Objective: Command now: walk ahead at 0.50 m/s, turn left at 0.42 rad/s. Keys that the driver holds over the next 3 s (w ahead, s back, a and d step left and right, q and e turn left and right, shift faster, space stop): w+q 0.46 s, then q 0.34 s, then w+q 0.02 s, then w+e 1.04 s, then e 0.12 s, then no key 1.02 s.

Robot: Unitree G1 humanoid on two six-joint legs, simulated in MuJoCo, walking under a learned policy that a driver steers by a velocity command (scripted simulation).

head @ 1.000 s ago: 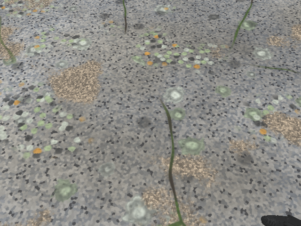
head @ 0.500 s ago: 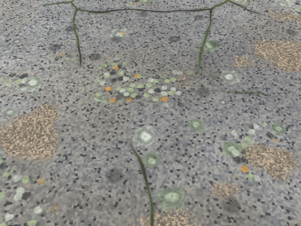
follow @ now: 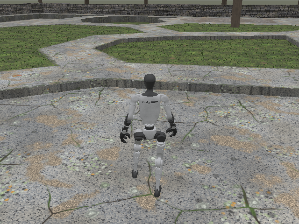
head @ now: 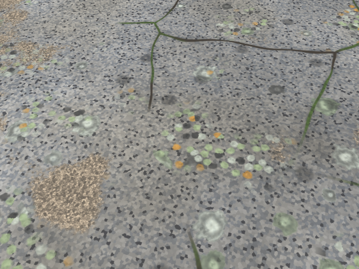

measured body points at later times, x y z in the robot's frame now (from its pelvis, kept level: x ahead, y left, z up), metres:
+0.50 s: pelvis +0.28 +0.07 +0.00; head +0.32 +0.09 +0.45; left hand +0.41 +0.37 -0.09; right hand +0.43 -0.19 -0.10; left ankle +0.24 +0.13 -0.74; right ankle +0.50 -0.08 -0.68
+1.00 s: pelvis +0.46 +0.08 +0.00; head +0.48 +0.10 +0.44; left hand +0.41 +0.38 -0.12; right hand +0.73 -0.07 -0.10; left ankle +0.41 +0.20 -0.73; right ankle +0.56 +0.00 -0.74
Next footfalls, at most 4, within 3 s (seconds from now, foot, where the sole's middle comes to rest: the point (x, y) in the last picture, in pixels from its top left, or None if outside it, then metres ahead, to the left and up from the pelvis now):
0.18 left None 0.28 0.13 -0.78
0.64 right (194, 241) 0.60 0.02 -0.78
1.04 left None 0.45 0.22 -0.78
1.50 right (182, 187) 0.83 0.08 -0.78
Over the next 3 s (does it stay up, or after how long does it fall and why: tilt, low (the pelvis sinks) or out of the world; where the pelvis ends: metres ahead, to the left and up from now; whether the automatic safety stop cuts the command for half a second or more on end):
stays up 1.04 0.17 -0.01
